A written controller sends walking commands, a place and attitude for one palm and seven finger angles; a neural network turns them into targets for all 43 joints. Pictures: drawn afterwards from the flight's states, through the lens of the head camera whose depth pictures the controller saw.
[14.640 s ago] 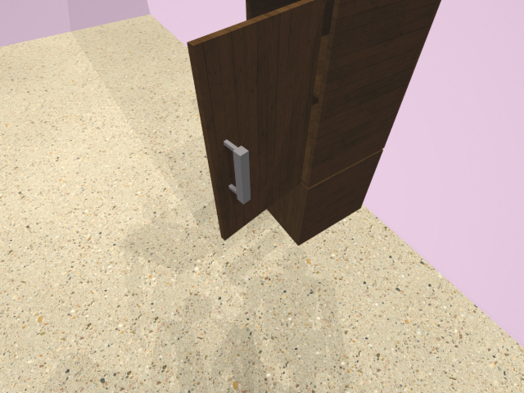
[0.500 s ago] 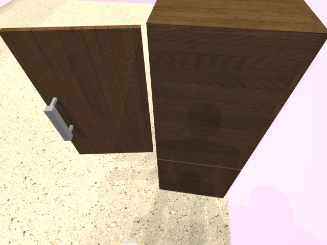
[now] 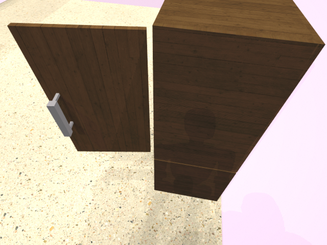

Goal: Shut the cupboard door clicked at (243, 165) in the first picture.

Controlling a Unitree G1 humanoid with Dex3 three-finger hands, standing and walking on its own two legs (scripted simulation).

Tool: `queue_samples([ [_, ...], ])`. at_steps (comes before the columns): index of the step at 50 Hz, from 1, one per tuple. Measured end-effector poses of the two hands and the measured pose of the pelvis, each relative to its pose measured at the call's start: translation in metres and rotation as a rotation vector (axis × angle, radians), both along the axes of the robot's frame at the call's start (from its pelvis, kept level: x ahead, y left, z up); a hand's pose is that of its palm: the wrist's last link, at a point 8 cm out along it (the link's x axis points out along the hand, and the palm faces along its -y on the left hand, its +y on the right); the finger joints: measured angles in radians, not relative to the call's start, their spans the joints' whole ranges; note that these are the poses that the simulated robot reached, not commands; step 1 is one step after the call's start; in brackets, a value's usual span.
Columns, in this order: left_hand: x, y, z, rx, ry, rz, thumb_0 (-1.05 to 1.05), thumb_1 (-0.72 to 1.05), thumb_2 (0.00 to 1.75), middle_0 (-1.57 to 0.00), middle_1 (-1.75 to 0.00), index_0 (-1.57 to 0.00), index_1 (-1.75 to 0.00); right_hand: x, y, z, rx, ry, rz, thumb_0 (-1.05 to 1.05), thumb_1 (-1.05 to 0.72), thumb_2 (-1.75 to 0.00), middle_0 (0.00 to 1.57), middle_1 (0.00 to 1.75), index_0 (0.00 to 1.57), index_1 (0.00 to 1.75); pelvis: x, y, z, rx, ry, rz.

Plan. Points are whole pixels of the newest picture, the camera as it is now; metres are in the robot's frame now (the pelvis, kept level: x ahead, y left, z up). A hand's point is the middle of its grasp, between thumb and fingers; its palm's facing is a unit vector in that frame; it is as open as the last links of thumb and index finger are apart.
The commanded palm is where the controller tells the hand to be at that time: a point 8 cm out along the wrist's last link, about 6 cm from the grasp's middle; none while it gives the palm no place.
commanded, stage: look again from close up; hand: left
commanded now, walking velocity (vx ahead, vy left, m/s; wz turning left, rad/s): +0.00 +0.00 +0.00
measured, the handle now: (62, 115) +0.52 +0.40 -0.06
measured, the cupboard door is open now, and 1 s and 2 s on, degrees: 100 100 100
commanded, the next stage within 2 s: shuffle to correct the standing spot in 0.50 s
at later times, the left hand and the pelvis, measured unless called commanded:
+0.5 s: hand out of the picture +0.00 +0.20 -0.18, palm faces +0.00 -0.98 -0.20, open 7.3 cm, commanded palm none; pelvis +0.00 +0.03 -0.01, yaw -1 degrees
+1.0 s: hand out of the picture +0.01 +0.25 -0.19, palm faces +0.11 -0.97 -0.20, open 7.4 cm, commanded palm none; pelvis +0.03 +0.07 -0.01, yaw +4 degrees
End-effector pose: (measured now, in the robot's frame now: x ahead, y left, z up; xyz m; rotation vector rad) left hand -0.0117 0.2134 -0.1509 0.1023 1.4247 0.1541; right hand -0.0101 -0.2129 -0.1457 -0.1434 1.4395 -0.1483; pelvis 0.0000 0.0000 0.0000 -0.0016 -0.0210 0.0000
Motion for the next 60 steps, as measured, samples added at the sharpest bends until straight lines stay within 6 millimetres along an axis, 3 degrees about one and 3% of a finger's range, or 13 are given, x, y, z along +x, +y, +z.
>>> queue_samples([
  [6, -0.006, 0.007, 0.001, 0.011, -0.001, -0.032, 0.00, 0.91, 0.90, -0.20, -0.30, -0.20, -0.30, 0.001, 0.010, -0.010, 0.017, -0.062, -0.006, 0.00, -0.91, -0.90, 0.20, 0.30, 0.20, 0.30, -0.003, 0.013, -0.006, -0.008, 0.004, -0.001],
  [17, 0.010, 0.031, 0.008, 0.053, -0.057, -0.047, 0.00, 0.91, 0.90, -0.20, -0.30, -0.20, -0.29, -0.010, 0.035, -0.015, 0.063, -0.059, 0.008, 0.01, -0.92, -0.90, 0.20, 0.30, 0.20, 0.30, -0.004, 0.024, -0.006, 0.013, -0.004, -0.009],
  [29, 0.009, 0.030, 0.002, 0.025, -0.029, -0.048, 0.00, 0.92, 0.90, -0.20, -0.30, -0.20, -0.29, -0.012, 0.032, -0.008, 0.035, -0.021, 0.005, 0.00, -0.91, -0.90, 0.20, 0.30, 0.20, 0.30, -0.001, 0.026, -0.005, 0.013, 0.004, -0.014],
  [38, 0.006, 0.032, -0.005, 0.009, -0.024, -0.006, 0.00, 0.91, 0.90, -0.20, -0.30, -0.20, -0.29, 0.003, 0.025, -0.009, 0.004, -0.012, 0.034, 0.00, -0.91, -0.90, 0.20, 0.30, 0.20, 0.30, 0.005, 0.030, -0.010, 0.004, 0.008, 0.012],
  [47, 0.004, 0.074, -0.018, 0.021, -0.002, 0.083, 0.00, 0.91, 0.90, -0.20, -0.30, -0.20, -0.30, 0.047, 0.037, -0.001, -0.061, -0.049, 0.105, 0.00, -0.91, -0.90, 0.20, 0.30, 0.20, 0.30, 0.019, 0.060, -0.017, 0.009, 0.023, 0.058],
  [52, 0.033, 0.097, -0.004, 0.044, -0.019, 0.063, 0.00, 0.91, 0.90, -0.20, -0.30, -0.20, -0.29, 0.060, 0.056, 0.003, -0.047, -0.073, 0.108, 0.00, -0.91, -0.90, 0.20, 0.30, 0.20, 0.30, 0.030, 0.074, -0.008, -0.007, 0.033, 0.066],
  [60, 0.110, 0.106, 0.013, 0.071, -0.157, 0.018, 0.00, 0.91, 0.90, -0.20, -0.30, -0.20, -0.29, 0.071, 0.081, -0.007, 0.026, -0.045, 0.108, 0.00, -0.90, -0.90, 0.20, 0.30, 0.20, 0.30, 0.051, 0.082, -0.005, 0.004, 0.035, 0.071],
])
